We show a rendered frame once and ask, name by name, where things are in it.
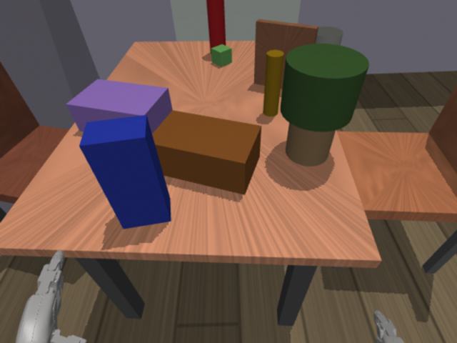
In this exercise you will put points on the left robot hand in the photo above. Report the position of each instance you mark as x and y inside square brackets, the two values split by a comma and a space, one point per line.
[39, 320]

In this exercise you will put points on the right robot hand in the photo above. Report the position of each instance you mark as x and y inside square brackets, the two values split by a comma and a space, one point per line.
[385, 329]

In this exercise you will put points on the potted plant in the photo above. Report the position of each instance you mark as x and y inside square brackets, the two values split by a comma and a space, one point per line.
[321, 86]

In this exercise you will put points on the table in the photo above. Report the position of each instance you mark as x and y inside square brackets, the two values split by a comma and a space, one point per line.
[300, 216]

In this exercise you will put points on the chair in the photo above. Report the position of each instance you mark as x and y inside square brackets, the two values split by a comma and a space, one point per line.
[24, 144]
[409, 176]

